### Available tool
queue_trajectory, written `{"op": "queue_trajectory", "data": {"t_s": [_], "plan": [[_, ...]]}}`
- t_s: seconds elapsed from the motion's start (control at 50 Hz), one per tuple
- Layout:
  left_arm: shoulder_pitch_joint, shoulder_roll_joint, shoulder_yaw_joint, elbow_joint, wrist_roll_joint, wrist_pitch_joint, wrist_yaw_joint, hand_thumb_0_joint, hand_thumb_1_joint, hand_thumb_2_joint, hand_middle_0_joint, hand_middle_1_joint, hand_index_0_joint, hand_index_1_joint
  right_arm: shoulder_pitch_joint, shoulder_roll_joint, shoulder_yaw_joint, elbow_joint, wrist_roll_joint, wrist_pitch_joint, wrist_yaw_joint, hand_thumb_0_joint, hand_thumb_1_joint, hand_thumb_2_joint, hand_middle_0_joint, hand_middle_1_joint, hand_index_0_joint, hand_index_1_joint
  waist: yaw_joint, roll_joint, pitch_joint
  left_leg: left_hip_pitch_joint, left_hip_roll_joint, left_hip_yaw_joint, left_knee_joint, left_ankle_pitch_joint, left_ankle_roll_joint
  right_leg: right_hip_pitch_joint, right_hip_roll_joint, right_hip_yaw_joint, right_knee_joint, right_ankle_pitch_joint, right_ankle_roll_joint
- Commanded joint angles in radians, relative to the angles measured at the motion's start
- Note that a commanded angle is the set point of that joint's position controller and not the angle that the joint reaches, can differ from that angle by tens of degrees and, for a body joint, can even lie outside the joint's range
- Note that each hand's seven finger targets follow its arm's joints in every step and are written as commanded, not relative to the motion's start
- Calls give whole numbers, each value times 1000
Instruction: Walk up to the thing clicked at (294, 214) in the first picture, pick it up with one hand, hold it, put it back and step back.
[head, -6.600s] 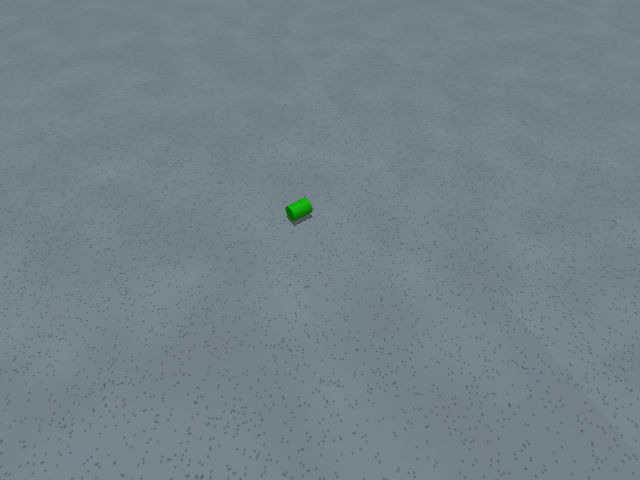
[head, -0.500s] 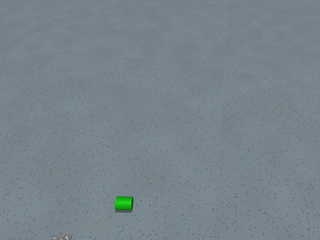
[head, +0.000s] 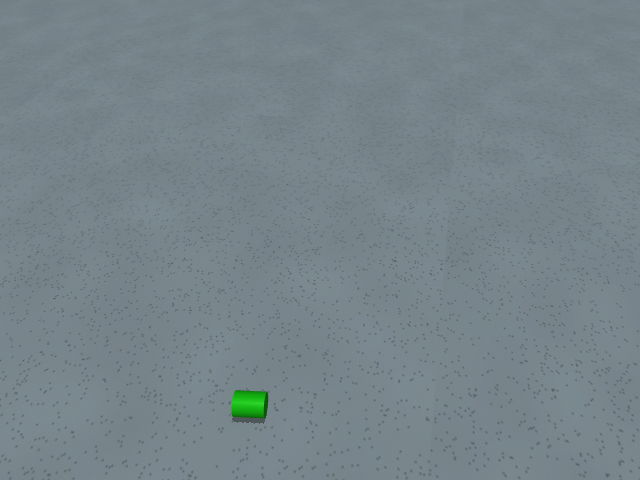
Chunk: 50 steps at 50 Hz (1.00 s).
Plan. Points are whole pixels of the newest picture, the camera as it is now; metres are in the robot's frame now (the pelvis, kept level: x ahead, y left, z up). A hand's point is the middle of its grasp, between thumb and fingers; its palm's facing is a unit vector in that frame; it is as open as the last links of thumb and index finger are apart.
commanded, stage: stand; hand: left
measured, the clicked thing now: (250, 404) +0.43 +0.26 -0.75
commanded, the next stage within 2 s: none
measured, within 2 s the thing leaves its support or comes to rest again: neither
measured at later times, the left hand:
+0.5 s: hand out of the picture +0.08 +0.25 -0.16, palm faces -0.03 -0.94 -0.34, open 7.4 cm
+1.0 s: hand out of the picture +0.08 +0.25 -0.16, palm faces -0.04 -0.94 -0.35, open 7.4 cm
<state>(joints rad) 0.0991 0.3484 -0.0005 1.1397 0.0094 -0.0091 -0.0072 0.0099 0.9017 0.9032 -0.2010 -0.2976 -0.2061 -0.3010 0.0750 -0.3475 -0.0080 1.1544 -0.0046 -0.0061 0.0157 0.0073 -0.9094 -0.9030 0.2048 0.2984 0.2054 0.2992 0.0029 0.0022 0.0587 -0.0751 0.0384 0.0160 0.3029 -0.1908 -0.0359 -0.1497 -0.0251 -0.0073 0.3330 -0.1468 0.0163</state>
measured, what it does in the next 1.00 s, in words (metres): stands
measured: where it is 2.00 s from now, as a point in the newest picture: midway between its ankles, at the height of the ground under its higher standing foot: outside the picture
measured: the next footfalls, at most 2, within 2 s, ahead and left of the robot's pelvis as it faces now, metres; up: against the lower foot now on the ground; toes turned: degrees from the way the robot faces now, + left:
none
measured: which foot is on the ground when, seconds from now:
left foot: down 0.00-1.00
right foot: down 0.00-1.00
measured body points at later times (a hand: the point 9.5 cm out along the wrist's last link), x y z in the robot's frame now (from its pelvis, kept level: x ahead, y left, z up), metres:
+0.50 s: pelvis +0.00 +0.00 +0.00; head +0.01 -0.01 +0.45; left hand +0.08 +0.30 -0.13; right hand +0.07 -0.30 -0.14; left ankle -0.02 +0.14 -0.75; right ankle +0.02 -0.13 -0.75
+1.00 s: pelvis +0.01 +0.00 +0.00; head +0.02 -0.01 +0.45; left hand +0.08 +0.30 -0.13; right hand +0.08 -0.30 -0.14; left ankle -0.02 +0.14 -0.75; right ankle +0.02 -0.13 -0.75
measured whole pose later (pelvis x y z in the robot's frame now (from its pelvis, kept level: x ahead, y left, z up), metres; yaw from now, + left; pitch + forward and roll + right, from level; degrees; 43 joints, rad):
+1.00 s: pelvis +0.01 +0.00 +0.00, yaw +0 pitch -2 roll +0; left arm 0.10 0.35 -0.01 1.13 0.01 -0.01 -0.01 0.01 0.90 0.90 -0.20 -0.30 -0.21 -0.30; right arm 0.11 -0.35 0.00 1.14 -0.01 -0.01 0.01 0.01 -0.91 -0.90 0.20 0.30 0.21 0.30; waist 0.00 0.00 0.05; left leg -0.07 0.04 0.02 0.30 -0.20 -0.04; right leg -0.15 -0.02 -0.01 0.34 -0.16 0.01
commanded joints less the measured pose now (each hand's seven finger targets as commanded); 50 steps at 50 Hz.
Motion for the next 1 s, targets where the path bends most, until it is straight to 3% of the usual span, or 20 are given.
{"op": "queue_trajectory", "data": {"t_s": [0.0, 0.2, 0.32, 0.42, 0.72, 0.98], "plan": [[-45, 219, 42, -62, -3, -23, 15, 0, 900, 900, -200, -300, -200, -300, -36, -211, -41, -61, -4, -17, -16, 0, -900, -900, 200, 300, 200, 300, -8, -8, -97, 2, 101, -69, -36, 103, 40, 31, -108, 92, -53, 120, -29], [-44, 229, 42, -61, -3, -22, 15, 0, 900, 900, -200, -300, -200, -300, -16, -208, -37, -61, -5, -15, -17, 0, -900, -900, 200, 300, 200, 300, -8, -16, -87, -15, 98, -68, -42, 75, 41, 37, -110, 97, -57, 94, -33], [-42, 226, 40, -62, -2, -18, 11, 0, 900, 900, -200, -300, -200, -300, -7, -211, -35, -59, -7, -17, -17, 0, -900, -900, 200, 300, 200, 300, -3, -11, -60, -39, 93, -69, -46, 31, 38, 13, -103, 99, -70, 8, -30], [-42, 228, 40, -64, -3, -22, 13, 0, 900, 900, -200, -300, -200, -300, 0, -212, -34, -63, -6, -19, -17, 0, -900, -900, 200, 300, 200, 300, -7, -4, -93, -21, 100, -72, -44, 89, 40, 45, -109, 96, -48, 110, -34], [-34, 225, 36, -65, -2, -19, 12, 0, 900, 900, -200, -300, -200, -300, 4, -216, -32, -66, -5, -20, -19, 0, -900, -900, 200, 300, 200, 300, -2, -1, -78, -26, 100, -70, -47, 92, 37, 33, -101, 88, -46, 94, -32], [-30, 225, 33, -65, -4, -24, 16, 0, 900, 900, -200, -300, -200, -300, 6, -211, -33, -71, -5, -18, -19, 0, -900, -900, 200, 300, 200, 300, -4, -15, -90, -3, 104, -68, -41, 146, 38, 46, -104, 84, -40, 159, -32]]}}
